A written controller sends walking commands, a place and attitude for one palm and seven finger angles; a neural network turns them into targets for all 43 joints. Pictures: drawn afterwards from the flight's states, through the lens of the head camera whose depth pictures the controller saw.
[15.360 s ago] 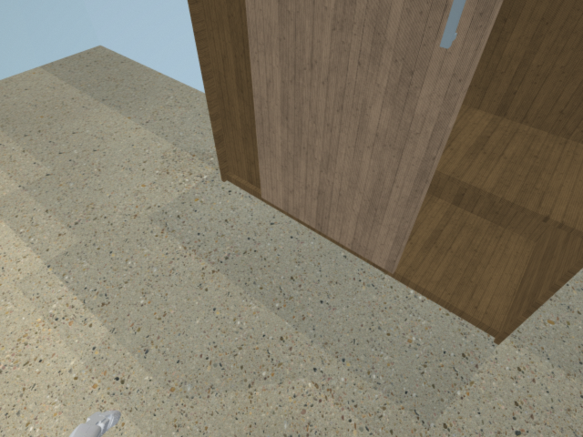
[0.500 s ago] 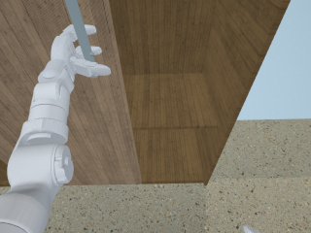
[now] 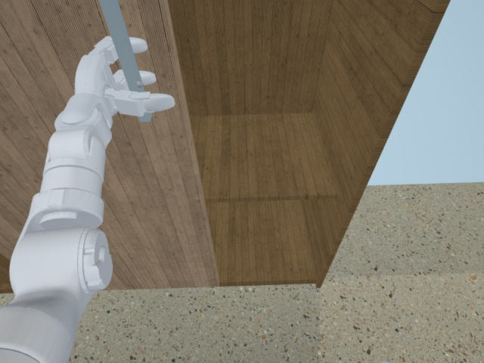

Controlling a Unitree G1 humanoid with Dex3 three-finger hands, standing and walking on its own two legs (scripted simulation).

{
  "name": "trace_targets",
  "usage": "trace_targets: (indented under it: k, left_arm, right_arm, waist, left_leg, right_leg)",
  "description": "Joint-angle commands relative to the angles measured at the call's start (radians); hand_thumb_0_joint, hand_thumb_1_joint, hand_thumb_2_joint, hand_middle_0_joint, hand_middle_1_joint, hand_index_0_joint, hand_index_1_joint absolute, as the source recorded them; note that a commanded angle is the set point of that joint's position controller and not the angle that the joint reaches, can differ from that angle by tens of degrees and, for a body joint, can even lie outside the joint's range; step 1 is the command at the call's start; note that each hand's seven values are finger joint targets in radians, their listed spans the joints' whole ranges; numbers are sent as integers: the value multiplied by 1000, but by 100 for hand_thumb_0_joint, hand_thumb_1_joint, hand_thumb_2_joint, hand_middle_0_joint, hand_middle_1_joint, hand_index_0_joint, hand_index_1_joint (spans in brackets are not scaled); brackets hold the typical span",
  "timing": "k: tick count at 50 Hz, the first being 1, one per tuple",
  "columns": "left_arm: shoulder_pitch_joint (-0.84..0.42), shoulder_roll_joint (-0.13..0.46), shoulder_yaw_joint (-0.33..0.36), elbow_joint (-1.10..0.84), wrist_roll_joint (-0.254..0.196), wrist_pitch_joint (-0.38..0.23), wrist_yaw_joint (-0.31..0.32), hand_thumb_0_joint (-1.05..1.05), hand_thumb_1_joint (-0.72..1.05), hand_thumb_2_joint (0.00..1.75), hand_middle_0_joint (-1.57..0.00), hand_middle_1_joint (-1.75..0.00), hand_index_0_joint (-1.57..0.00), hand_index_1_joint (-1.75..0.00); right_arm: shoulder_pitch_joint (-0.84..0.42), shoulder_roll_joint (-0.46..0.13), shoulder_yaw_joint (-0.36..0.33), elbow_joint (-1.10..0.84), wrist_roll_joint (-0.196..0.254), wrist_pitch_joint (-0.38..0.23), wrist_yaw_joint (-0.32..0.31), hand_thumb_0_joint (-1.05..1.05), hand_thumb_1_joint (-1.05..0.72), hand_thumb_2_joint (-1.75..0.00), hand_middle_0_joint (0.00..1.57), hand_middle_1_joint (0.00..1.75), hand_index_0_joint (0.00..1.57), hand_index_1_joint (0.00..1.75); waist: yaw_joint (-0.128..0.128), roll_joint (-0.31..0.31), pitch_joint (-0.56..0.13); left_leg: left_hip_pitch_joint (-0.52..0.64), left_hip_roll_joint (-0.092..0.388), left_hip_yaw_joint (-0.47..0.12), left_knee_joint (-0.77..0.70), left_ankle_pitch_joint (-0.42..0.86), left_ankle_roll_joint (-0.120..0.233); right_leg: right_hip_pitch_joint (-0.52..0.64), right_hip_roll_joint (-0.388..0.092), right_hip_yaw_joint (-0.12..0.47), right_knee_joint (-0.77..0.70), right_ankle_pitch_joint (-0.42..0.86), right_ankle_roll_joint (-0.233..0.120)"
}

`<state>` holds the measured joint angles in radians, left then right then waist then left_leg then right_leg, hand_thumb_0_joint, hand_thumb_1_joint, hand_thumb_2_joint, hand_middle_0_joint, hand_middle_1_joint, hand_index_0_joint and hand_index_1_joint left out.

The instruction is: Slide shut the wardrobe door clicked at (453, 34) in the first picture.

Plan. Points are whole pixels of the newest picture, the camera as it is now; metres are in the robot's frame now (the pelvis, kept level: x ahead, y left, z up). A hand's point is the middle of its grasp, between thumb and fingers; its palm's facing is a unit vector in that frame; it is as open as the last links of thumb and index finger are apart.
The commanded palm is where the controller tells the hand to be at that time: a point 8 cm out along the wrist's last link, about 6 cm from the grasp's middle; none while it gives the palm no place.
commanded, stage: grip the handle and tug to test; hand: left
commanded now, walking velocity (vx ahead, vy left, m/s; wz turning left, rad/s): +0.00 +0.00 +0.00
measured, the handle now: (130, 55) +0.52 +0.18 +0.27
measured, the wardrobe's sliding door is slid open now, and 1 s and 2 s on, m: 0.41 0.41 0.40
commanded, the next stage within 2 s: tug the door sideways, standing still in 1.18 s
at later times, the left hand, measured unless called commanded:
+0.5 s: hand (140, 85) +0.47 +0.16 +0.24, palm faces +0.05 -1.00 -0.01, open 5.9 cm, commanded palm +0.44 +0.21 +0.24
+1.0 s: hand (143, 85) +0.47 +0.15 +0.24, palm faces +0.05 -1.00 +0.00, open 5.6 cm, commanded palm +0.42 +0.21 +0.24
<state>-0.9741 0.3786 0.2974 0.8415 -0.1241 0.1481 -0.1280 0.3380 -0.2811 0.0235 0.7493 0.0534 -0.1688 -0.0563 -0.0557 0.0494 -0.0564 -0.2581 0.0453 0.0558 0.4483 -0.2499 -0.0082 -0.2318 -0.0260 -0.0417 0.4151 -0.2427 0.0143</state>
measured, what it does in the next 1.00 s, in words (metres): stands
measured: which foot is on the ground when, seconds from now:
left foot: down 0.00-1.00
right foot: down 0.00-1.00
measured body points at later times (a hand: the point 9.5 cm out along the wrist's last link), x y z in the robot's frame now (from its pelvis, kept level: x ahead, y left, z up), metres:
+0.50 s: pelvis +0.01 +0.00 +0.00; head +0.01 -0.02 +0.45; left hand +0.46 +0.21 +0.25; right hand +0.10 -0.26 -0.12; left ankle -0.02 +0.12 -0.74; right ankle -0.02 -0.13 -0.74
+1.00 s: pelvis +0.01 +0.00 +0.00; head +0.01 -0.02 +0.45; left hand +0.46 +0.21 +0.25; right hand +0.12 -0.26 -0.11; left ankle -0.02 +0.12 -0.74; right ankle -0.02 -0.13 -0.74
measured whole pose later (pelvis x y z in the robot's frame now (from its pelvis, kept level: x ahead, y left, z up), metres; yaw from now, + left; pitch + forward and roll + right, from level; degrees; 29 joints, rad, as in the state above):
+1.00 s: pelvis +0.01 +0.00 +0.00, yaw -1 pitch +3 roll +0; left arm -0.87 0.35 0.31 0.68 -0.14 0.23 -0.10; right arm 0.29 -0.28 0.03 0.71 0.05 -0.13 -0.05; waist -0.05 0.06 -0.06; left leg -0.21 0.05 0.07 0.42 -0.26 -0.01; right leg -0.19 -0.02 -0.03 0.40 -0.26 0.01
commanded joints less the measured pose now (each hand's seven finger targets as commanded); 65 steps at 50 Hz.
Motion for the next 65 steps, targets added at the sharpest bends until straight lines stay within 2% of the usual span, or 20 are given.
trace_targets:
  k: [1,7,10,12,13,17,18,22,23,27,33,37,38,42,43,47,52,53,57,65]
  left_arm:
    - [-535,197,18,-245,-5,-65,2,0,11,56,-36,-129,-36,-129]
    - [-536,311,50,-161,-15,-14,11,0,39,68,-40,-133,-40,-133]
    - [-545,212,17,-301,12,-53,10,0,53,74,-41,-135,-41,-135]
    - [-565,243,1,-274,-35,-43,4,0,62,78,-42,-136,-42,-136]
    - [-545,158,-4,-281,-27,-54,-1,0,67,80,-43,-137,-43,-137]
    - [-595,263,17,-244,-40,-34,0,0,85,88,-44,-139,-44,-139]
    - [-563,191,10,-292,-10,-51,1,0,90,90,-45,-140,-45,-140]
    - [-563,212,-20,-296,-35,-32,8,0,90,90,-45,-140,-45,-140]
    - [-524,133,-15,-328,-23,-42,6,0,90,90,-45,-140,-45,-140]
    - [-522,275,44,-297,-47,-12,6,0,90,90,-45,-140,-45,-140]
    - [-503,169,6,-331,-7,-17,18,0,90,90,-45,-140,-45,-140]
    - [-506,298,59,-277,-37,8,15,0,90,90,-45,-140,-45,-140]
    - [-496,191,27,-324,-18,-6,8,0,90,90,-45,-140,-45,-140]
    - [-457,259,35,-317,-40,10,7,0,90,90,-45,-140,-45,-140]
    - [-436,171,23,-365,-23,-5,6,0,90,90,-45,-140,-45,-140]
    - [-387,266,56,-402,-46,16,5,0,90,90,-45,-140,-45,-140]
    - [-265,259,73,-513,-56,41,-4,0,90,90,-45,-140,-45,-140]
    - [-230,171,62,-579,-50,33,-6,0,90,90,-45,-140,-45,-140]
    - [-160,224,69,-705,-65,79,-3,0,90,90,-45,-140,-45,-140]
    - [-88,164,74,-904,-65,155,8,0,90,90,-45,-140,-45,-140]
  right_arm:
    - [-25,-123,-43,-116,0,-46,-13,0,-90,-90,20,30,20,30]
    - [-54,-153,-43,-122,18,-40,6,0,-90,-90,20,30,20,30]
    - [-44,-119,-44,-138,3,-36,-10,0,-90,-90,20,30,20,30]
    - [-65,-145,-47,-136,16,-52,6,0,-90,-90,20,30,20,30]
    - [-42,-118,-44,-126,4,-43,-10,0,-90,-90,20,30,20,30]
    - [-59,-152,-44,-122,16,-57,0,0,-90,-90,20,30,20,30]
    - [-36,-120,-42,-120,2,-47,-10,0,-90,-90,20,30,20,30]
    - [-66,-144,-46,-127,14,-59,9,0,-90,-90,20,30,20,30]
    - [-46,-115,-45,-123,0,-49,-3,0,-90,-90,20,30,20,30]
    - [-82,-149,-45,-130,14,-49,7,0,-90,-90,20,30,20,30]
    - [-60,-113,-41,-128,0,-26,-4,0,-90,-90,20,30,20,30]
    - [-87,-146,-44,-135,14,-27,1,0,-90,-90,20,30,20,30]
    - [-66,-116,-39,-134,0,-15,-11,0,-90,-90,20,30,20,30]
    - [-103,-139,-42,-152,15,-24,7,0,-90,-90,20,30,20,30]
    - [-80,-111,-40,-150,1,-12,-5,0,-90,-90,20,30,20,30]
    - [-123,-137,-44,-176,12,-21,13,0,-90,-90,20,30,20,30]
    - [-156,-134,-45,-205,11,-10,15,0,-90,-90,20,30,20,30]
    - [-145,-107,-41,-205,1,3,4,0,-90,-90,20,30,20,30]
    - [-194,-126,-44,-241,7,-3,23,0,-90,-90,20,30,20,30]
    - [-235,-102,-35,-244,-1,32,7,0,-90,-90,20,30,20,30]
  waist:
    - [-6,-35,-315]
    - [38,-75,-246]
    - [-2,14,-325]
    - [28,-70,-325]
    - [-18,-66,-335]
    - [27,-48,-314]
    - [-9,12,-358]
    - [29,-45,-334]
    - [-8,-38,-361]
    - [50,-83,-321]
    - [-1,-43,-319]
    - [48,-109,-316]
    - [3,-60,-352]
    - [60,-74,-333]
    - [15,-53,-369]
    - [80,-79,-354]
    - [102,-83,-361]
    - [59,-48,-392]
    - [121,-33,-391]
    - [85,-1,-399]
  left_leg:
    - [201,-29,-37,-19,324,45]
    - [98,-57,-43,-23,305,47]
    - [219,-30,-34,-19,320,47]
    - [179,-48,-57,-14,349,43]
    - [223,-23,-37,-19,316,48]
    - [173,-55,-58,-12,343,42]
    - [240,-29,-36,-15,345,43]
    - [204,-49,-64,-3,414,38]
    - [256,-25,-37,-4,414,46]
    - [168,-59,-48,-2,422,45]
    - [210,-33,-27,-11,382,50]
    - [152,-60,-39,-4,395,49]
    - [206,-37,-22,-11,393,51]
    - [168,-60,-40,-3,433,45]
    - [223,-36,-20,-8,424,51]
    - [179,-60,-35,-2,473,47]
    - [198,-53,-31,-8,528,45]
    - [253,-28,-15,-16,541,49]
    - [251,-45,-35,-2,643,40]
    - [319,-26,-23,3,711,40]
  right_leg:
    - [64,45,0,-21,372,-35]
    - [70,29,1,-26,377,-43]
    - [60,41,7,-24,362,-37]
    - [74,36,0,-25,390,-45]
    - [64,47,2,-19,369,-33]
    - [67,34,1,-23,393,-46]
    - [66,42,4,-11,387,-37]
    - [74,36,-7,-16,436,-48]
    - [78,47,-3,-7,450,-36]
    - [113,34,-3,-11,497,-45]
    - [90,42,-2,-7,448,-33]
    - [123,33,0,-14,489,-40]
    - [126,40,2,0,484,-32]
    - [136,31,-2,-6,518,-44]
    - [141,40,0,2,509,-33]
    - [174,30,-2,0,566,-45]
    - [208,29,-6,5,606,-44]
    - [220,37,-6,12,604,-34]
    - [230,28,-9,15,649,-43]
    - [238,34,-6,12,683,-30]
